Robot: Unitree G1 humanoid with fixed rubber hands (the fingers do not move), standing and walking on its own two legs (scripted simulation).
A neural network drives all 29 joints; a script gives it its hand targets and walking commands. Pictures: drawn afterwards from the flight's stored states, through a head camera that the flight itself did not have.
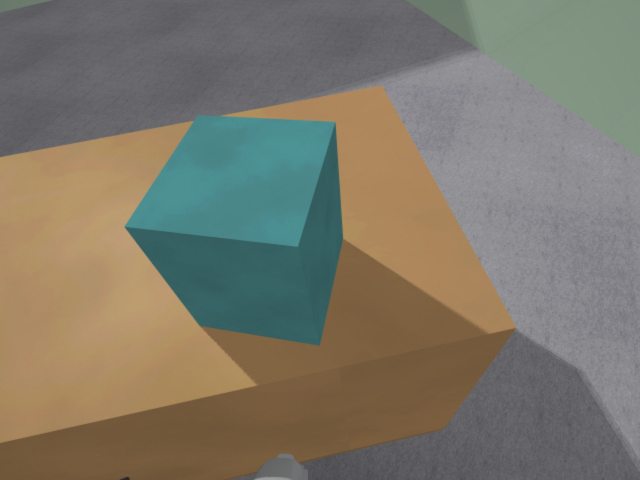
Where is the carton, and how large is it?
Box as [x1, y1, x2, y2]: [124, 115, 342, 345]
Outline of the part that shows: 198,115 124,226 199,325 319,345 342,240 335,122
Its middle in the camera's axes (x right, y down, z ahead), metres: -0.09 -0.01 +0.57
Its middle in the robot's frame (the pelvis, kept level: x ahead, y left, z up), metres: +0.46 +0.12 +0.03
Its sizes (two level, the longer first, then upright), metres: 0.210 0.200 0.250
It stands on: a pedestal, 0.67 m high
